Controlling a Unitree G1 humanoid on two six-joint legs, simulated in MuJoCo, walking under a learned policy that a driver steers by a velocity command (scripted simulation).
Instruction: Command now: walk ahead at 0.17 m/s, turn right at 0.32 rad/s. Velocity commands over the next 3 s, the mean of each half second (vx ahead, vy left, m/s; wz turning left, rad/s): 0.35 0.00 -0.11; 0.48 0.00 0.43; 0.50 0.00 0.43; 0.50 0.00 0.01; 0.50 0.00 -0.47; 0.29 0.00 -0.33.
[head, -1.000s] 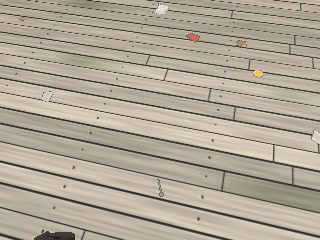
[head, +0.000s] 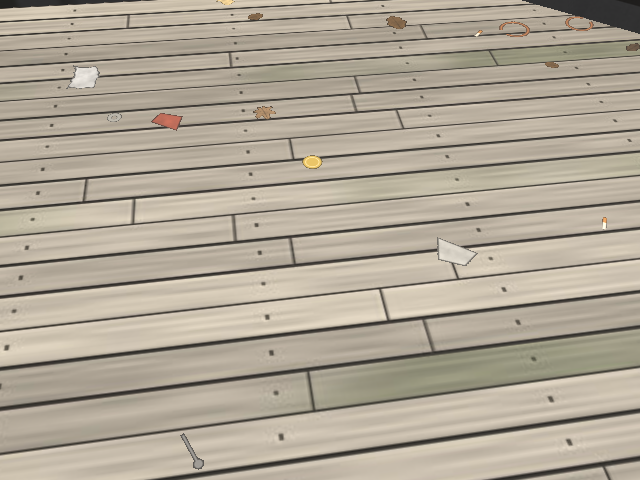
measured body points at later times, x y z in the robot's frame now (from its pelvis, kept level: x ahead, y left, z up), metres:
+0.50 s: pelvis +0.12 -0.06 +0.01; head +0.13 -0.08 +0.46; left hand +0.24 +0.20 -0.09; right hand +0.19 -0.34 -0.12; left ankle +0.08 +0.10 -0.65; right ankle +0.10 -0.15 -0.73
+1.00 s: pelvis +0.39 -0.01 +0.00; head +0.43 +0.00 +0.44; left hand +0.42 +0.28 -0.11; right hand +0.61 -0.23 -0.10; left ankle +0.44 +0.06 -0.73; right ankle +0.32 -0.19 -0.63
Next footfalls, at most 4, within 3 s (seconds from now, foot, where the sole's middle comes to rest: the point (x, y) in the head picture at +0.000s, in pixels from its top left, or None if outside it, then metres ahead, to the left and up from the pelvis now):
0.36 right None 0.14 -0.15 -0.77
0.86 left None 0.48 0.07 -0.77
1.34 right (350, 346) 0.80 -0.05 -0.77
1.84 left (207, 301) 0.91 0.30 -0.77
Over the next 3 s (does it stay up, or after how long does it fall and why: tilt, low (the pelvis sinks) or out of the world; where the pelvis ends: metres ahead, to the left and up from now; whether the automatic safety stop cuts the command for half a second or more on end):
stays up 1.37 0.33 0.00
